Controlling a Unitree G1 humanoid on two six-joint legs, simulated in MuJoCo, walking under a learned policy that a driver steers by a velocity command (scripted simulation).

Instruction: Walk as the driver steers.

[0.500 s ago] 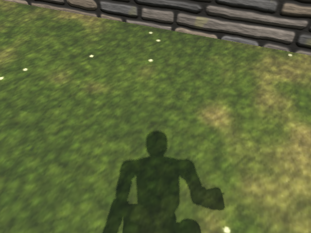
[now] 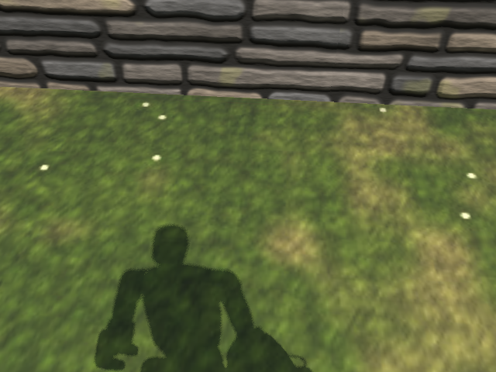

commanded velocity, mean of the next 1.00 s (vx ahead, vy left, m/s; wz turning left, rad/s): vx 0.08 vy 0.00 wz -0.22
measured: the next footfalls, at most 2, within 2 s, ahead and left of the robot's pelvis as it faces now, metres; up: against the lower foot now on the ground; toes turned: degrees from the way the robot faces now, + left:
right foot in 0.18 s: +0.26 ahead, -0.12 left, +0.00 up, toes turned -9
left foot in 0.62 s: +0.26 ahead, +0.12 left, +0.00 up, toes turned -12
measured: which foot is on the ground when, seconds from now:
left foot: down 0.00-0.20, up 0.22-0.60, down 0.62-1.00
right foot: up 0.00-0.16, down 0.18-1.00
